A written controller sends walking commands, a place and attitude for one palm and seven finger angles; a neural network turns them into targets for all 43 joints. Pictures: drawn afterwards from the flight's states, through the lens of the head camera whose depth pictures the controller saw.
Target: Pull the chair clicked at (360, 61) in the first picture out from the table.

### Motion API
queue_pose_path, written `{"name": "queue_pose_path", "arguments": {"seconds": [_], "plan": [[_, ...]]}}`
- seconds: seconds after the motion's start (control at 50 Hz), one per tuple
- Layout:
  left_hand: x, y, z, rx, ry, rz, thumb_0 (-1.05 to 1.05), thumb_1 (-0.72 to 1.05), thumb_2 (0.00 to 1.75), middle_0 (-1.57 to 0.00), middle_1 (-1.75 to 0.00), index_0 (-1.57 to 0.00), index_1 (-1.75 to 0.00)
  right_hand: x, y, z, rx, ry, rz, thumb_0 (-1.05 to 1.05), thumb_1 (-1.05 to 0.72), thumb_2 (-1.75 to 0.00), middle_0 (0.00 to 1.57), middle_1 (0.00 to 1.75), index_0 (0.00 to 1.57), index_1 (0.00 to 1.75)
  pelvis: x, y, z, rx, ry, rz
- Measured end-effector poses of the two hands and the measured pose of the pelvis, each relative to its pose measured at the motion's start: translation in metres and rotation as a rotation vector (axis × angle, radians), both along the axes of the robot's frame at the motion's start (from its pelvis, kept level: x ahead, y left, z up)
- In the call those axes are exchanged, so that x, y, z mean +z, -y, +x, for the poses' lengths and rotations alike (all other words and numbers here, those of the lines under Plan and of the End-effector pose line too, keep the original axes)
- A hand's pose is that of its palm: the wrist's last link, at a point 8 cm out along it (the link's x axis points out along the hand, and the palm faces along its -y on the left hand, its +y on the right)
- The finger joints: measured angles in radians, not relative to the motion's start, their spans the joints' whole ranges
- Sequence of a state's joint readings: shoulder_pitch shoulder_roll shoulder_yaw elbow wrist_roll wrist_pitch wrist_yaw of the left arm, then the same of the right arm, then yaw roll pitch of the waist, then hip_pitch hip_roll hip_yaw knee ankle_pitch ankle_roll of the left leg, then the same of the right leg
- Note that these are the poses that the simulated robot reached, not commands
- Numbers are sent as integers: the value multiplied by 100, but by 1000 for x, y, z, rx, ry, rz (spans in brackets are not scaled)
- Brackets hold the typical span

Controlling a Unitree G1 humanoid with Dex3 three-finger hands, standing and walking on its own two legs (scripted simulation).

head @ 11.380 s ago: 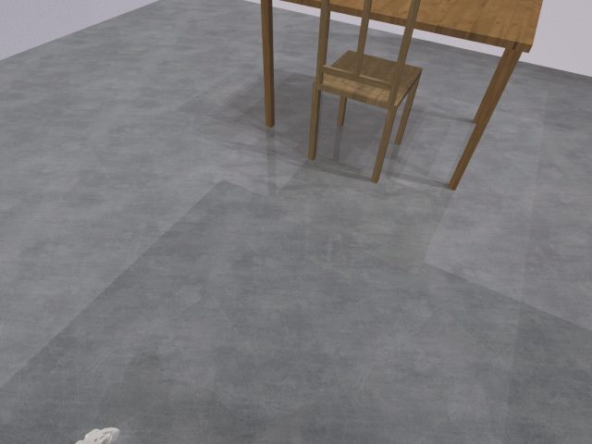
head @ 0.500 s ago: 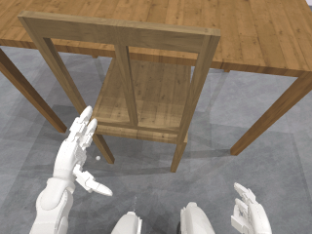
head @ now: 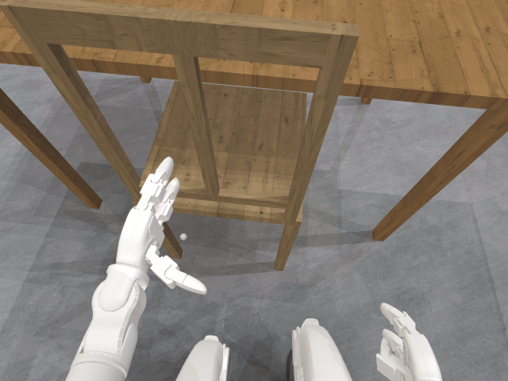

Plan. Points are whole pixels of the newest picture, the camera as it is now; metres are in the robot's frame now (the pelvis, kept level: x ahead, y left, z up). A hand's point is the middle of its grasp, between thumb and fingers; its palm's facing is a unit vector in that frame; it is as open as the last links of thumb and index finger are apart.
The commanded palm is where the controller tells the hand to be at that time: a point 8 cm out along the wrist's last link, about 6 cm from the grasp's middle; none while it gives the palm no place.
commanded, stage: aim the fingers beside a spindle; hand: left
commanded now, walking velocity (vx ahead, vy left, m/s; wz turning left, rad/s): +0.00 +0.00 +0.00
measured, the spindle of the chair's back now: (203, 141) +0.48 +0.10 +0.04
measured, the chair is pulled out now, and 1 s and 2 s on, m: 0.00 0.00 0.00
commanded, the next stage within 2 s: none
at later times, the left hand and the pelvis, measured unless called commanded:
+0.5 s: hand (190, 229) +0.34 +0.11 +0.02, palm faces -0.12 -0.99 -0.03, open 16.9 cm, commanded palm +0.32 +0.16 +0.02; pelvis +0.00 +0.00 +0.00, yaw +0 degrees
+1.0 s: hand (193, 235) +0.33 +0.10 +0.02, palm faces -0.14 -0.99 -0.03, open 16.9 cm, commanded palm +0.32 +0.15 +0.02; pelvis -0.01 +0.00 -0.01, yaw +0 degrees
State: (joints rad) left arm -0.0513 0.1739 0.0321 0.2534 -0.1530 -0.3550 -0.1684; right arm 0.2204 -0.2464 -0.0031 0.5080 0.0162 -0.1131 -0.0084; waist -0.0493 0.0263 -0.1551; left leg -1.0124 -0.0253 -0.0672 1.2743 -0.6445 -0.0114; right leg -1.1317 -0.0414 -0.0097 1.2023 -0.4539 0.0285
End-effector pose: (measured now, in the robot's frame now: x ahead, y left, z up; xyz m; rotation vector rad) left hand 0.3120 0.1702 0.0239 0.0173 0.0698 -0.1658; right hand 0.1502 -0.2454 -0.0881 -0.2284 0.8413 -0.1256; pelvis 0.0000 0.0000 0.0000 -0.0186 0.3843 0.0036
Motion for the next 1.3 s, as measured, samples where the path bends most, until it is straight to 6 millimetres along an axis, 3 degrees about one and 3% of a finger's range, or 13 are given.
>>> {"name": "queue_pose_path", "arguments": {"seconds": [0.12, 0.28, 0.5, 0.6, 0.76, 0.92, 1.08, 1.18, 1.3], "plan": [[1, 7, 8, 17, 38, -1, -1, -50, 30, -6, -8, -6, -8, -7, -3, -8, 1, -31, 9, 1, -91, -90, 20, 30, 20, 30, -3, -1, -3, -2, -7, 3], [-13, 18, 22, 3, 9, 8, -1, -50, 30, -6, -8, -6, -8, -17, -2, -17, -9, -73, 13, 1, -91, -90, 20, 30, 20, 30, -9, -1, -6, -5, -20, 4], [-1, 9, 9, 42, 30, 17, -1, -50, 30, -6, -8, -6, -8, -13, -2, -18, -11, -82, 31, 1, -91, -90, 20, 30, 20, 30, -3, 0, -4, -8, -11, 9], [-11, 15, 6, 14, 2, 9, -1, -50, 30, -6, -8, -6, -8, -12, 0, -11, -2, -64, 14, 1, -91, -90, 20, 30, 20, 30, -5, 1, -5, -1, -11, 6], [1, 24, 9, 11, 66, 4, -1, -50, 30, -7, -8, -6, -8, -10, 1, -4, 1, -38, 14, 1, -91, -90, 20, 30, 20, 30, -6, 2, -6, -4, -6, 9], [-12, 11, 8, 39, 1, 25, -1, -50, 30, -6, -8, -6, -8, -14, 0, -7, 2, -53, 28, 1, -91, -90, 20, 30, 20, 30, -7, 3, -7, -7, -10, 11], [1, 21, 8, 3, 60, 5, -1, -50, 30, -6, -8, -6, -8, -16, 0, -11, 2, -65, 16, 1, -91, -90, 20, 30, 20, 30, -6, 2, -7, 2, -9, 6], [-7, 25, 16, 6, 31, 12, -1, -50, 30, -6, -8, -6, -8, -16, 0, -13, -4, -72, 18, 1, -91, -90, 20, 30, 20, 30, -8, 2, -7, -4, -14, 10], [-13, 15, 14, 31, 3, 23, -1, -50, 30, -7, -8, -6, -8, -15, 2, -16, -17, -75, 19, 1, -91, -90, 20, 30, 20, 30, -7, 2, -7, -11, -15, 11]]}}
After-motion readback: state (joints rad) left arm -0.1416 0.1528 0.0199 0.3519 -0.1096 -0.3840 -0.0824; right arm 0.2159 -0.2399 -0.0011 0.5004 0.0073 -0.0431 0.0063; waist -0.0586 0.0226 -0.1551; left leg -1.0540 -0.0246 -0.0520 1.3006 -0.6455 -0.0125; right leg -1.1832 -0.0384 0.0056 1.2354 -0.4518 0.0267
